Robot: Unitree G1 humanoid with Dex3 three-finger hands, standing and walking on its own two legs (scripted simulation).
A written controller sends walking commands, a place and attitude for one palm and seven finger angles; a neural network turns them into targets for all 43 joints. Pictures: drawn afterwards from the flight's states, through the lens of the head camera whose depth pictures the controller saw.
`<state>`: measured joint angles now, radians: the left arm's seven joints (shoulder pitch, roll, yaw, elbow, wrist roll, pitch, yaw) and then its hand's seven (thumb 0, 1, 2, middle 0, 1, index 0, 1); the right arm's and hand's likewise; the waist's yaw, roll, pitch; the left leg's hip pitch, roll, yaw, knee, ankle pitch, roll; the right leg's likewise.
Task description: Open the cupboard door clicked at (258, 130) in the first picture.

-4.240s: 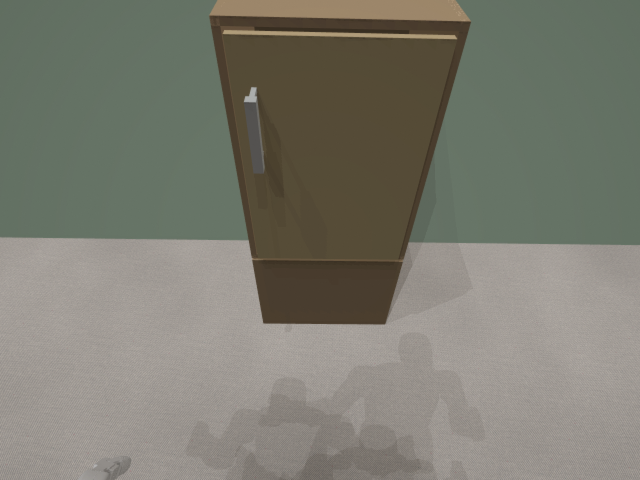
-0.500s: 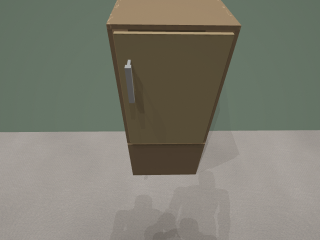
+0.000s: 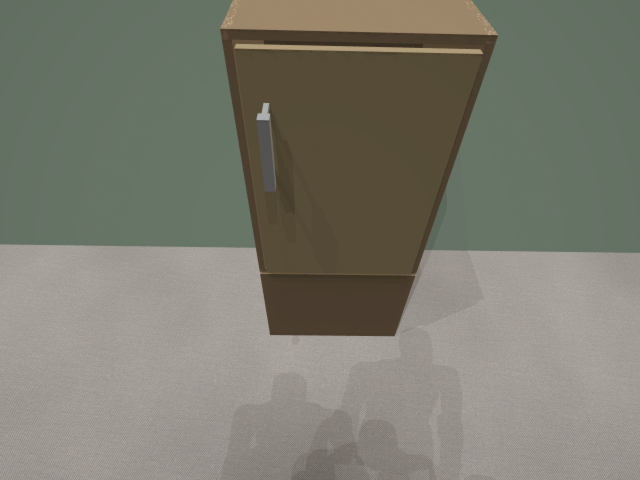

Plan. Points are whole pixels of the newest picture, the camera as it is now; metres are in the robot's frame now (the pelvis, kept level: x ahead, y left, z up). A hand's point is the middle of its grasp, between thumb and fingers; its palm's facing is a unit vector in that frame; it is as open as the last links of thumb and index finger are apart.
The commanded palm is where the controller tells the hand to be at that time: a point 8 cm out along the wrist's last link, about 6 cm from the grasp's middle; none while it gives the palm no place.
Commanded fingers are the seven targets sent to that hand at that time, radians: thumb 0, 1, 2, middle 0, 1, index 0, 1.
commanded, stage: look again from close up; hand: left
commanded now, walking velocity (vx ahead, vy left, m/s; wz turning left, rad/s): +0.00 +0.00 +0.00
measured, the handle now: (268, 148) +0.65 +0.14 +0.05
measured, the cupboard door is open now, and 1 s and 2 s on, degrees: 0 0 0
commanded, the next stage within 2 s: shuffle to correct the standing spot in 0.50 s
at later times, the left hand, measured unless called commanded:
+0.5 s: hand out of the picture +0.05 +0.18 -0.18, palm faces +0.00 -0.98 -0.21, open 7.3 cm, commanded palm none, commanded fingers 0.00 0.90 0.90 -0.20 -0.30 -0.20 -0.30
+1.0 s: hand out of the picture +0.04 +0.14 -0.19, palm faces +0.05 -0.98 -0.19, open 7.3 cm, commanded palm none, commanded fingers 0.00 0.90 0.90 -0.20 -0.30 -0.20 -0.30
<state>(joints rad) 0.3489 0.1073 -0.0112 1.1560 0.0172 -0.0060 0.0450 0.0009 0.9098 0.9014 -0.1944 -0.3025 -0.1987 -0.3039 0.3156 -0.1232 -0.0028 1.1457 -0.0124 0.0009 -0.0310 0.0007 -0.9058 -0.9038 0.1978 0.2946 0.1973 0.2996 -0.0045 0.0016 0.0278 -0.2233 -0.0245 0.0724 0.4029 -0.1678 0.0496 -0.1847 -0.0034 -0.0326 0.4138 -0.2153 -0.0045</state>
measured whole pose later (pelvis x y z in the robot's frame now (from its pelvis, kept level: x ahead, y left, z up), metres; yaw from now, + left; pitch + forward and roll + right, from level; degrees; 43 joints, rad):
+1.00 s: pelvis +0.08 -0.03 -0.01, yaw +1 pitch +2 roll +0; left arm 0.37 0.14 0.02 1.09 0.03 -0.03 0.02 0.00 0.91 0.90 -0.19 -0.30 -0.20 -0.30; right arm 0.31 -0.15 -0.01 1.10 -0.02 -0.01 -0.03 0.00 -0.90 -0.90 0.20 0.29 0.20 0.30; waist 0.00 0.00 0.01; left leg -0.30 0.01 0.07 0.72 -0.44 0.03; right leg -0.17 0.03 -0.06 0.55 -0.41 -0.06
